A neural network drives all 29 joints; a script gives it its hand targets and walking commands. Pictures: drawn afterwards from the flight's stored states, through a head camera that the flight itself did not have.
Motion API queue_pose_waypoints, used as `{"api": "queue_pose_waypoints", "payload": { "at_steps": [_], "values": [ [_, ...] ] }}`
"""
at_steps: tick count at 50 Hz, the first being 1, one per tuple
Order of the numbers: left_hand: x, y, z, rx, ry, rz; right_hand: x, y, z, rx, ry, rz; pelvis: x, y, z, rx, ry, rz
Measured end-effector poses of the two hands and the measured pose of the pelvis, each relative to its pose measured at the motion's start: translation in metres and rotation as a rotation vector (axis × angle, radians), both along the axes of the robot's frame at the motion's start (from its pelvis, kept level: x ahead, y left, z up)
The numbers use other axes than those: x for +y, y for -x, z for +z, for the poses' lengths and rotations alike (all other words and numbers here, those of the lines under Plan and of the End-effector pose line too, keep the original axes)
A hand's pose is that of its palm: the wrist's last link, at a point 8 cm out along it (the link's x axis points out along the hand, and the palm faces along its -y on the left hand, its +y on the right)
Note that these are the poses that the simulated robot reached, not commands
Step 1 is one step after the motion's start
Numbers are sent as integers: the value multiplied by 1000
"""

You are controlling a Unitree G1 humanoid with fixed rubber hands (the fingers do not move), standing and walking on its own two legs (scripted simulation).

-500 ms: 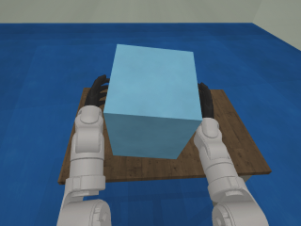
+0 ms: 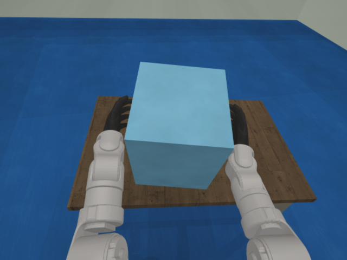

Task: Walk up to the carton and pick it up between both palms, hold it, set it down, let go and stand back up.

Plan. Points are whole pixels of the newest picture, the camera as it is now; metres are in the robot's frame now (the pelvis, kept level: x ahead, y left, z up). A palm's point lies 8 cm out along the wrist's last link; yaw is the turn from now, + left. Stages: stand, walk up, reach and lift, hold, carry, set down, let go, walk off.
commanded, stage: set down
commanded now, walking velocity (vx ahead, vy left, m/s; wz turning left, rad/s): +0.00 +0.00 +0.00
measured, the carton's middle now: (176, 131) +0.40 +0.01 +0.08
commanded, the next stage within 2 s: none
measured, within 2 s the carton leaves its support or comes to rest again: neither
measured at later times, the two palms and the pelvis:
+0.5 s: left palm (119, 136) +0.37 +0.15 +0.08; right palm (236, 143) +0.37 -0.14 +0.08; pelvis +0.00 +0.00 +0.00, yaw -1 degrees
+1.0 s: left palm (122, 146) +0.38 +0.15 +0.03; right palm (231, 148) +0.38 -0.14 +0.05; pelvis +0.01 +0.00 +0.00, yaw -2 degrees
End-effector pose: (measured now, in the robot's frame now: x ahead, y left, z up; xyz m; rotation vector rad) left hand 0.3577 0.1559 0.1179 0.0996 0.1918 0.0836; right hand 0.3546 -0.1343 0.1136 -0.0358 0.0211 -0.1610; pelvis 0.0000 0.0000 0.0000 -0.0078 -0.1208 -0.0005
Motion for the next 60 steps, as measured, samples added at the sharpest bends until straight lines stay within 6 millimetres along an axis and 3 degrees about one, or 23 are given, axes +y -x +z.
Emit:
{"api": "queue_pose_waypoints", "payload": {
  "at_steps": [60],
  "values": [
    [-6,-26,-107,110,42,-7,-5,-28,-79,120,20,1,-4,-17,1,241,-2,-38]
  ]
}}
